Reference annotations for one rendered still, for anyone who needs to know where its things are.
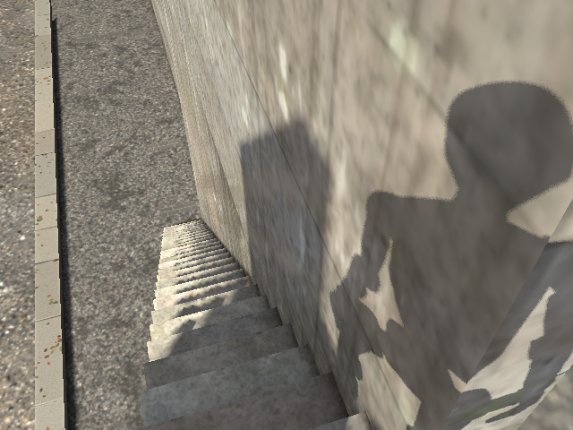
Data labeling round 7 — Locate stairs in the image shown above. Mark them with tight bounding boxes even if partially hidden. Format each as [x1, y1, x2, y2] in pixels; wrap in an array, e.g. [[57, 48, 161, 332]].
[[138, 219, 373, 430]]

